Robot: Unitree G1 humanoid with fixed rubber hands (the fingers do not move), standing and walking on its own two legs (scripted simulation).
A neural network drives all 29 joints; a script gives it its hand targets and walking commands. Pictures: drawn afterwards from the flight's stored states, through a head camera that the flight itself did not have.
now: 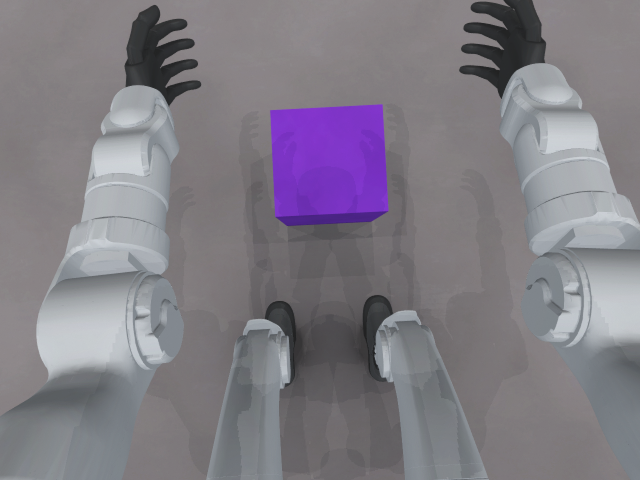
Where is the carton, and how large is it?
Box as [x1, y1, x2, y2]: [270, 104, 388, 225]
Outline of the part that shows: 382,104 270,110 275,216 286,225 371,221 388,210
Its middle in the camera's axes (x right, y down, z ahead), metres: +0.02 -0.14 +0.84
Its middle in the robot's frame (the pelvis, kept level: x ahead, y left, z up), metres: +0.52 -0.01 -0.52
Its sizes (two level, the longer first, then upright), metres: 0.210 0.200 0.250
